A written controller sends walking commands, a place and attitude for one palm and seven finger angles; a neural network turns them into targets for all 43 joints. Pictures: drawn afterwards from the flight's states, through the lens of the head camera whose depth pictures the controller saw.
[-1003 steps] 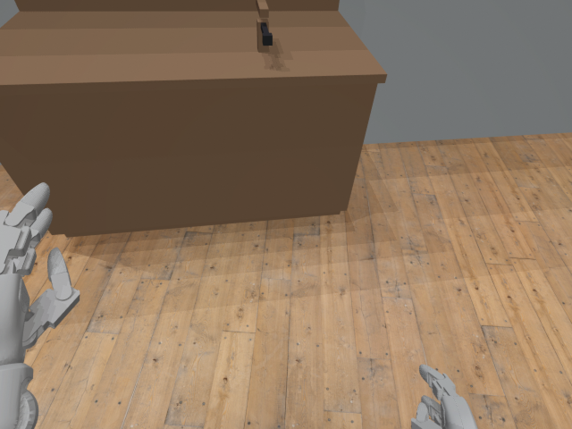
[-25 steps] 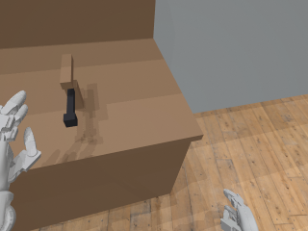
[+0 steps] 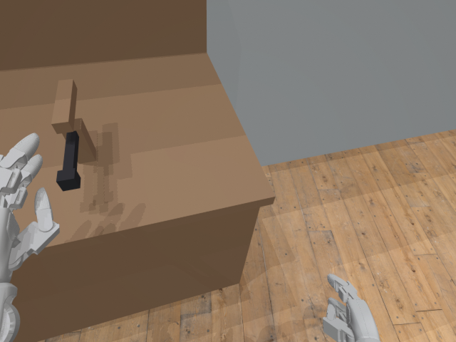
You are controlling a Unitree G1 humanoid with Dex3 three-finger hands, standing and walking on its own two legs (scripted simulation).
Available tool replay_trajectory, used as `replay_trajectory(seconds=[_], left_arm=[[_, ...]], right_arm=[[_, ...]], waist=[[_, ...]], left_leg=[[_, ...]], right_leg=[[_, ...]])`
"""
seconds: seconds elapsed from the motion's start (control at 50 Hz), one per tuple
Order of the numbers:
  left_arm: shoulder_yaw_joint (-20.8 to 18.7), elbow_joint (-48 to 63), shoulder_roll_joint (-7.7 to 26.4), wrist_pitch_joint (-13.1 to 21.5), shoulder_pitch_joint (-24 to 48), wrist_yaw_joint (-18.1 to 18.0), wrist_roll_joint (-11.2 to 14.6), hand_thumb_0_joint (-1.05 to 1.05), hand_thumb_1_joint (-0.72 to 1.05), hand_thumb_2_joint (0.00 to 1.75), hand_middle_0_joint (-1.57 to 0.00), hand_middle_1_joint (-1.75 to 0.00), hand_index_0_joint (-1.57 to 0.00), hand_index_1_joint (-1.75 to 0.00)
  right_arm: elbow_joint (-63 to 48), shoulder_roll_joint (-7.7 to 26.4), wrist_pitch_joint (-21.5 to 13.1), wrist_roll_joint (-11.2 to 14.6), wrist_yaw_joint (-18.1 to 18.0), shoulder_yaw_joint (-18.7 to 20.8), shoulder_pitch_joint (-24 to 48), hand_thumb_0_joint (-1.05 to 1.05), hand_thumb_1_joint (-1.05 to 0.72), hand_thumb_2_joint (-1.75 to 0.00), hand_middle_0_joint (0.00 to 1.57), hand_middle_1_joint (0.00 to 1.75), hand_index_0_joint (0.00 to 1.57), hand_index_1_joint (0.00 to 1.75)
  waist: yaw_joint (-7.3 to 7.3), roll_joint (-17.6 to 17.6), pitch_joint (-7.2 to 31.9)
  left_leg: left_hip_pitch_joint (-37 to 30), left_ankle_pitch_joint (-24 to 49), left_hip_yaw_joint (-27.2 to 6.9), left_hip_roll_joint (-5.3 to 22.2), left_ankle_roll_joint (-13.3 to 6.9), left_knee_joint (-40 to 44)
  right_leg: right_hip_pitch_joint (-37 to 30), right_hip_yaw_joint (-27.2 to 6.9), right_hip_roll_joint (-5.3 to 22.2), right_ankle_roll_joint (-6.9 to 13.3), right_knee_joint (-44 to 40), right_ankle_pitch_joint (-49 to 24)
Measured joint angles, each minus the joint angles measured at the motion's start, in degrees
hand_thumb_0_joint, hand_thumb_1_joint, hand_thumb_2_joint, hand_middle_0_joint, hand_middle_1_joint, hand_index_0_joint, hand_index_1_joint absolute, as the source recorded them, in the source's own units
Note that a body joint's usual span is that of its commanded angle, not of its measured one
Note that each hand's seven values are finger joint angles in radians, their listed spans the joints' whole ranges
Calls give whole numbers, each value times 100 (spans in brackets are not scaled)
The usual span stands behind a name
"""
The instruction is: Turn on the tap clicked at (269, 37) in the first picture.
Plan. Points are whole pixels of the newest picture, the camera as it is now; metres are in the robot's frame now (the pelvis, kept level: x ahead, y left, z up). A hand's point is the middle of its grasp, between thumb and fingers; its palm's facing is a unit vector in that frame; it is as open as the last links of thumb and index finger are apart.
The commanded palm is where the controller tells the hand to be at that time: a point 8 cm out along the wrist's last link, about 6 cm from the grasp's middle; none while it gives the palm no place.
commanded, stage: come to a stop and stand still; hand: left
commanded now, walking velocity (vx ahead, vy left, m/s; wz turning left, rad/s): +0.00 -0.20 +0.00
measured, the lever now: (69, 179) +0.34 +0.31 +0.08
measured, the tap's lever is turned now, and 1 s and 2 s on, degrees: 0 0 0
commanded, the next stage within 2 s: look again from close up in 1.30 s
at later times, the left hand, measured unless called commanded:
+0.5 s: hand (55, 245) +0.19 +0.23 +0.15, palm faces +0.40 -0.83 -0.39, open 7.4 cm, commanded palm +0.15 +0.27 +0.17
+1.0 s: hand (19, 233) +0.21 +0.28 +0.16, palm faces +0.39 -0.85 -0.36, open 7.4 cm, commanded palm +0.15 +0.32 +0.17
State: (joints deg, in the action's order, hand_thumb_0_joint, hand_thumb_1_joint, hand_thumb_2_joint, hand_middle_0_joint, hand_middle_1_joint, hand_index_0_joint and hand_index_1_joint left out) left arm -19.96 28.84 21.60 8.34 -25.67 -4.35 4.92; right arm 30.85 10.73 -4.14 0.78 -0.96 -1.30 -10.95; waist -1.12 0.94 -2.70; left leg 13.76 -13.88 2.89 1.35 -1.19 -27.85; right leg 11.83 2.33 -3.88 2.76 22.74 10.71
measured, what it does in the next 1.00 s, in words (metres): stands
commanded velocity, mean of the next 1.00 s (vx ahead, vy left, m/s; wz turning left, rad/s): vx -0.01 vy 0.02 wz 0.00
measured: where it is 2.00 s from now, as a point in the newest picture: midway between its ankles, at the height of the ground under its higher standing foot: outside the picture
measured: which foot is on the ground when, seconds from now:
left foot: down 0.00-1.00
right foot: down 0.00-1.00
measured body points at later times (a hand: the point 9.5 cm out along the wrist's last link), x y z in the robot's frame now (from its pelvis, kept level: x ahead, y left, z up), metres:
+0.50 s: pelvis +0.00 -0.02 +0.00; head +0.01 -0.02 +0.45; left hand +0.17 +0.28 +0.17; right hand +0.19 -0.24 -0.08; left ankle +0.01 +0.10 -0.74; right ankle +0.02 -0.09 -0.74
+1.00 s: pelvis +0.00 +0.03 +0.00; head +0.01 +0.05 +0.45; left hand +0.18 +0.32 +0.17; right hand +0.18 -0.18 -0.07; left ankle +0.01 +0.10 -0.74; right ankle +0.02 -0.09 -0.74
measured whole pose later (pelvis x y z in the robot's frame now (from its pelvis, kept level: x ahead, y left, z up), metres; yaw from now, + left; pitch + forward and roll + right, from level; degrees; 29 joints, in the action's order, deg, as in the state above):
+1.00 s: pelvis +0.00 +0.03 +0.00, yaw +1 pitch -1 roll -1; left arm -18.4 28.0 20.7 8.2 -26.3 -6.7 3.6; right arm 32.7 11.3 -5.4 0.6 -1.9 -1.8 -11.4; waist -1.4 0.5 -2.8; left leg 11.5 -11.9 2.8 -2.2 -3.9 -24.3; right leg 10.1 2.4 -0.4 0.1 21.2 10.1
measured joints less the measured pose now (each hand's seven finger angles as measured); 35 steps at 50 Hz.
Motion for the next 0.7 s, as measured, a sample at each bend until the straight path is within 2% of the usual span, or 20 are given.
replay_trajectory(seconds=[0.14, 0.28, 0.34, 0.46, 0.56, 0.7], left_arm=[[29, -10, -23, -92, -74, -16, 65, 1, 89, 90, -21, -30, -21, -30], [164, -131, -112, -136, -240, -139, 41, 1, 88, 90, -21, -30, -21, -30], [196, -184, -118, -129, -275, -164, 36, 1, 88, 90, -22, -30, -21, -30], [167, -232, -106, -113, -268, -194, 33, 1, 88, 90, -22, -30, -21, -30], [203, -247, -158, -115, -192, -206, 7, 1, 88, 90, -21, -30, -21, -30], [270, -279, -201, -132, -44, -228, -58, 1, 89, 90, -21, -30, -21, -30]], right_arm=[[53, 107, 7, 18, -62, 75, -20, 2, -90, -90, 20, 30, 20, 30], [203, 260, -41, 67, -142, 114, -41, 2, -90, -90, 20, 30, 20, 29], [252, 312, -31, 89, -172, 143, -36, 2, -91, -90, 20, 30, 20, 29], [294, 328, -38, 101, -194, 151, 29, 2, -91, -90, 20, 30, 20, 29], [278, 256, -72, 83, -183, 91, 68, 2, -91, -90, 20, 30, 20, 29], [204, 124, -112, 41, -147, -26, 89, 2, -90, -90, 20, 30, 20, 29]], waist=[[3, -75, 41], [114, -291, 147], [113, -351, 143], [13, -352, 57], [-68, -305, 38], [-88, -200, 54]], left_leg=[[60, -56, -64, 130, 138, -112], [80, -101, -209, 178, 177, -191], [68, -82, -256, 142, 173, -177], [-14, 20, -247, 20, 131, -47], [-98, 113, -210, -66, 55, 91], [-156, 192, -147, -152, -57, 227]], right_leg=[[45, 60, -129, 154, 79, 56], [-49, 192, -187, 220, -2, 70], [-71, 240, -154, 210, 0, 80], [-78, 243, -29, 148, 62, 90], [-128, 211, 56, 73, 2, 33], [-184, 150, 139, -39, -146, -79]])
